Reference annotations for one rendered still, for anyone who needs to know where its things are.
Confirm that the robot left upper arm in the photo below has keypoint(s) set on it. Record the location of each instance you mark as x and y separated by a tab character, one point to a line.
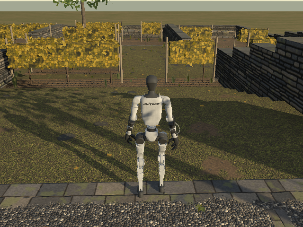
134	108

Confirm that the right robot forearm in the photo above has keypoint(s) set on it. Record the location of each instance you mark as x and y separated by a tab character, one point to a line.
173	128

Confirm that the robot torso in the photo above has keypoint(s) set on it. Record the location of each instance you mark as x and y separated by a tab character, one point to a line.
151	109

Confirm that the right robot shin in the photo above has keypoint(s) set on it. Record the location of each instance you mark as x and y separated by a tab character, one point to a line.
162	171

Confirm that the left robot forearm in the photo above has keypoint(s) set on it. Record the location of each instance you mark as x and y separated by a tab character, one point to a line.
130	126

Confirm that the left robot hand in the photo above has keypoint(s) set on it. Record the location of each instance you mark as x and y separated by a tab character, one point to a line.
127	138

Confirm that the right robot hand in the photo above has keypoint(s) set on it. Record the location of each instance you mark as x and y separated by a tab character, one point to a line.
175	144

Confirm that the robot right upper arm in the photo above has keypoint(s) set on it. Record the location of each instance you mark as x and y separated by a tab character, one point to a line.
168	108

